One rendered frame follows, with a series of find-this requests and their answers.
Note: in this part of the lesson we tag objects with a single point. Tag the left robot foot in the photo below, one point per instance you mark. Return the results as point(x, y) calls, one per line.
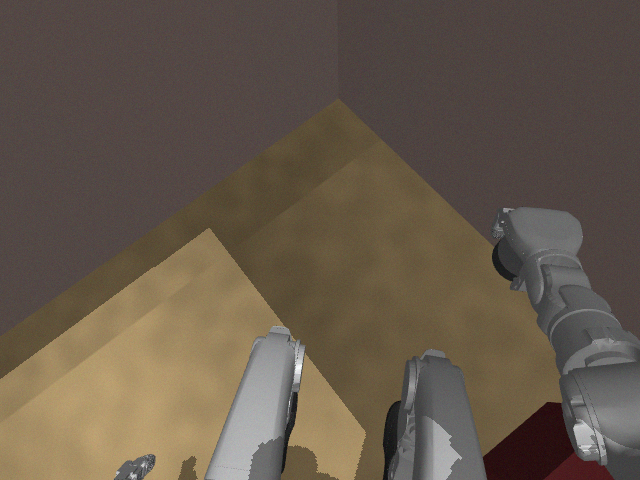
point(289, 428)

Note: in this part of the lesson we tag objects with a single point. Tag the right robot hand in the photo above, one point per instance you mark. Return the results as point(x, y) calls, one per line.
point(531, 230)

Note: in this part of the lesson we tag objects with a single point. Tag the right robot foot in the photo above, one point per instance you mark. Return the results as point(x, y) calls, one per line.
point(390, 438)

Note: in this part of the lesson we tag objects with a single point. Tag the left robot hand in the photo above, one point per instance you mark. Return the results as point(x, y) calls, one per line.
point(137, 469)

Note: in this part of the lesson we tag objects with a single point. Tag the right robot arm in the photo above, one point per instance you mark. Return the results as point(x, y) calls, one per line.
point(599, 362)

